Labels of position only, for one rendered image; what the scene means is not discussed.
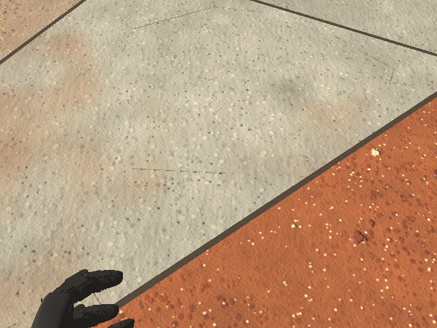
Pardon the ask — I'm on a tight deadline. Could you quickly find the robot left hand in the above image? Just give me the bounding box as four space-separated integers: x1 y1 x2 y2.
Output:
31 269 135 328

